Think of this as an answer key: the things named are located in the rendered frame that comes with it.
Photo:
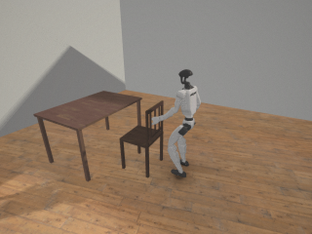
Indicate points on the table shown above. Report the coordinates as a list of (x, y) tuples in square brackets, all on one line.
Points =
[(82, 113)]

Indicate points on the chair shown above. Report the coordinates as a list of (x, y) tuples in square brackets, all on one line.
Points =
[(145, 136)]

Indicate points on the robot right upper arm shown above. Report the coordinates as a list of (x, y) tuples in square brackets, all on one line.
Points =
[(198, 101)]

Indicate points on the robot left upper arm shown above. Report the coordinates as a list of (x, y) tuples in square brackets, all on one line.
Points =
[(180, 95)]

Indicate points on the right robot shin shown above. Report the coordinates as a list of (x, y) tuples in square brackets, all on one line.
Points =
[(182, 151)]

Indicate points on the left robot forearm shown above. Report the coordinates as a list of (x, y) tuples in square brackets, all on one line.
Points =
[(169, 114)]

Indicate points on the left robot hand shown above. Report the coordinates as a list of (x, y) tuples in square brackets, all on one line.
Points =
[(155, 120)]

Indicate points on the robot left foot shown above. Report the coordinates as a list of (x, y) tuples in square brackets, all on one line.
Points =
[(177, 173)]

